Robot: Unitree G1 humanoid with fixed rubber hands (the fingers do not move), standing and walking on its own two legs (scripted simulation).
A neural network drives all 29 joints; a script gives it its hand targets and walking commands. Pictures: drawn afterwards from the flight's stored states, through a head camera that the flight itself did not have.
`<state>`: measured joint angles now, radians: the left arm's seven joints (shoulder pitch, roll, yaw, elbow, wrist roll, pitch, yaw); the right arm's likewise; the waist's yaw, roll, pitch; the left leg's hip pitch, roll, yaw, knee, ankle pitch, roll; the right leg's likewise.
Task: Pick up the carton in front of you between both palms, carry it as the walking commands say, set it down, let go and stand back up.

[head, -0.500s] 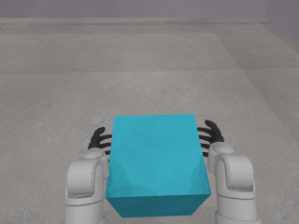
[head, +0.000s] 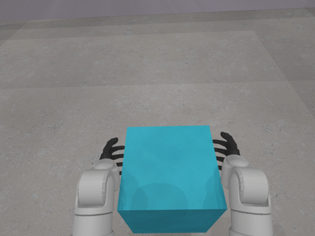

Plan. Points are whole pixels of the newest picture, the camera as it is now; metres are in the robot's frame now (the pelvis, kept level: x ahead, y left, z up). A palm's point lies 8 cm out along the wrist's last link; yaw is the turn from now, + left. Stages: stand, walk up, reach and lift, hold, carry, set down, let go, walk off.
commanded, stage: carry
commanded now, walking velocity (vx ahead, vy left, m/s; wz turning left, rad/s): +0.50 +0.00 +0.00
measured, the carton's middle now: (168, 182) +0.27 +0.00 -0.04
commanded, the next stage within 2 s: none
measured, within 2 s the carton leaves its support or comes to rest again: neither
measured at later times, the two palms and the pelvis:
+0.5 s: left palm (113, 74) +0.61 +0.18 +0.08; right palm (197, 69) +0.60 -0.11 +0.10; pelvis +0.34 +0.05 +0.00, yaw -4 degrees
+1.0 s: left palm (135, 38) +0.90 +0.13 +0.07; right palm (199, 35) +0.91 -0.15 +0.07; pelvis +0.63 +0.00 +0.00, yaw +0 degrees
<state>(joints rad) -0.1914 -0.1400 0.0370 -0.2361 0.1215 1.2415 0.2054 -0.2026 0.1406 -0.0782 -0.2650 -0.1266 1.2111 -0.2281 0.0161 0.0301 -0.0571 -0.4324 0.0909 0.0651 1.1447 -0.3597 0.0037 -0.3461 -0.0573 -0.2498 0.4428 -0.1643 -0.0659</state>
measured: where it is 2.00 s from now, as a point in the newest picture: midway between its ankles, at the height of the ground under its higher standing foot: (164, 167)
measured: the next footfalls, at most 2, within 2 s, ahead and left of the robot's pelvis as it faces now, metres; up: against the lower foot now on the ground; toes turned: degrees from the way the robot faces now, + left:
left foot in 0.34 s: +0.42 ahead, +0.13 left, +0.00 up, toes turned +10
right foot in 0.82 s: +0.73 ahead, -0.09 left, +0.00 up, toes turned +3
